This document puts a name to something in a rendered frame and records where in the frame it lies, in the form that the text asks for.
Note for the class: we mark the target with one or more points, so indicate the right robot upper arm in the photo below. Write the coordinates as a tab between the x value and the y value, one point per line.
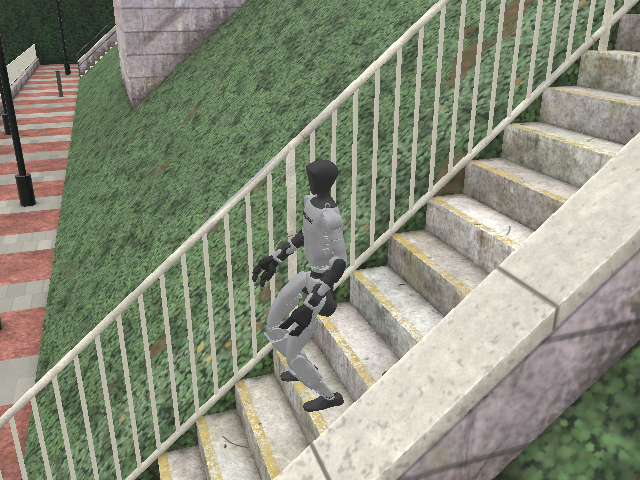
305	200

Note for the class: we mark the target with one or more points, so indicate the robot left hand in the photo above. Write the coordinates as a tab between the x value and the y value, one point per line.
302	316

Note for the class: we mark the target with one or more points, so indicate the right robot forearm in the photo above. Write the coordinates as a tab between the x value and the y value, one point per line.
289	247

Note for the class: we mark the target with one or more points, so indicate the robot right hand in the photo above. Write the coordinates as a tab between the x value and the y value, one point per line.
269	265

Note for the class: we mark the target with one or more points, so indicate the left robot upper arm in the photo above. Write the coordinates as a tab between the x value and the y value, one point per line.
333	225

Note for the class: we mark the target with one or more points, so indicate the right robot shin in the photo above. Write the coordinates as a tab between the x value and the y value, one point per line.
280	345

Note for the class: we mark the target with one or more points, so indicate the left robot forearm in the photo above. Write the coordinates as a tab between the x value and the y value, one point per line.
325	283

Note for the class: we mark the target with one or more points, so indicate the left robot thigh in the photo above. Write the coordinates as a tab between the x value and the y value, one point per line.
295	344

